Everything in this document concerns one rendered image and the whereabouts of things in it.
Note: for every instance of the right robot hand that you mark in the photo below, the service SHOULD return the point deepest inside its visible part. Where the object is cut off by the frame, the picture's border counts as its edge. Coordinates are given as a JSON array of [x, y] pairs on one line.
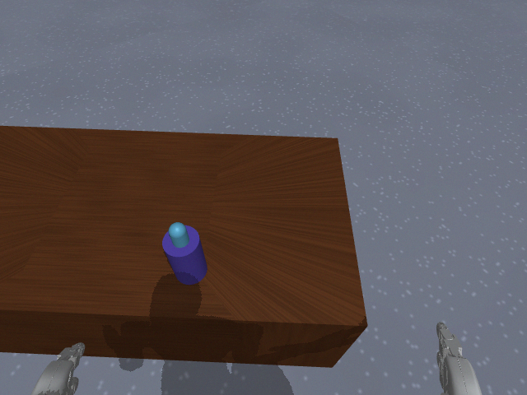
[[457, 376]]

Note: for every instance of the bottle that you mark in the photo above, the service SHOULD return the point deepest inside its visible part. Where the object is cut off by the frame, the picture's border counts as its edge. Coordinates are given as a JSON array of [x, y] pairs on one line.
[[184, 251]]

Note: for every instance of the left robot hand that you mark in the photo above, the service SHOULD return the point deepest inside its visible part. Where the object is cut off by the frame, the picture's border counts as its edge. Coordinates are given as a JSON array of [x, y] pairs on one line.
[[57, 378]]

